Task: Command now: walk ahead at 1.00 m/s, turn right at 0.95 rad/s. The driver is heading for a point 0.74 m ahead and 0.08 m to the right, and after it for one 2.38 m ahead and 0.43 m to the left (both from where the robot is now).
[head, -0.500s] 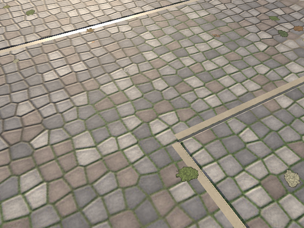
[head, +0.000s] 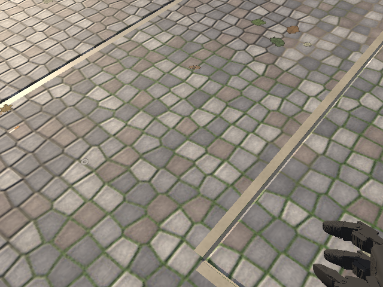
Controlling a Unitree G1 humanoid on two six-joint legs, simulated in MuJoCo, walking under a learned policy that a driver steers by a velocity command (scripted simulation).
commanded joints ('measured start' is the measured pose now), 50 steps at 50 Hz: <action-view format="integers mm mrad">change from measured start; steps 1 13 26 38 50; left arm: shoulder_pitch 68 -341 -51 -289 -290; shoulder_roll -49 52 176 107 132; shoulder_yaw -49 -36 14 -9 -3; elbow -170 -248 -114 -21 -69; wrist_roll -54 -3 65 57 32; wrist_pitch -33 20 -11 -21 26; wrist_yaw -13 -71 -59 6 -21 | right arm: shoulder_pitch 426 314 347 221 280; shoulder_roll -313 -141 -215 -92 -271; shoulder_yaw -109 -60 -27 -33 -112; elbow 40 213 182 167 19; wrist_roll -50 -54 32 -24 -45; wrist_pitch -10 9 -4 95 95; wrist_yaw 20 -3 -3 20 36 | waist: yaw -127 -119 8 -78 -115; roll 527 54 43 -44 104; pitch -301 134 -290 -29 -265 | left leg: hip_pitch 906 428 -168 -20 541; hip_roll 471 238 62 117 297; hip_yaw -981 133 25 153 -442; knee -342 -415 947 218 -220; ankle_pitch -775 119 -351 220 352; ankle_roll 266 171 70 13 434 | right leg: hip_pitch -799 -743 461 -4 -508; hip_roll -59 -252 -480 -298 -58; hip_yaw -108 -260 200 -478 -160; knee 676 345 -425 -550 569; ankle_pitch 15 502 974 954 -3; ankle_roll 2 44 -339 -123 105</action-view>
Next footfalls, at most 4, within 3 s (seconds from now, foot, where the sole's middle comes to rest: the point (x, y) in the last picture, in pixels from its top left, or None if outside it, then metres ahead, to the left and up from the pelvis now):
0.44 right None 0.51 -0.16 -0.75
0.92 left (227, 218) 0.76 -0.03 -0.75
1.32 right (287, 219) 0.77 -0.26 -0.75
1.82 left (182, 158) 1.04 0.17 -0.75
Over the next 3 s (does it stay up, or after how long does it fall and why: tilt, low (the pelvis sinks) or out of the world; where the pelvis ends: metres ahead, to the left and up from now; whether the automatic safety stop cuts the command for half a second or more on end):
stays up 1.91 0.37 0.03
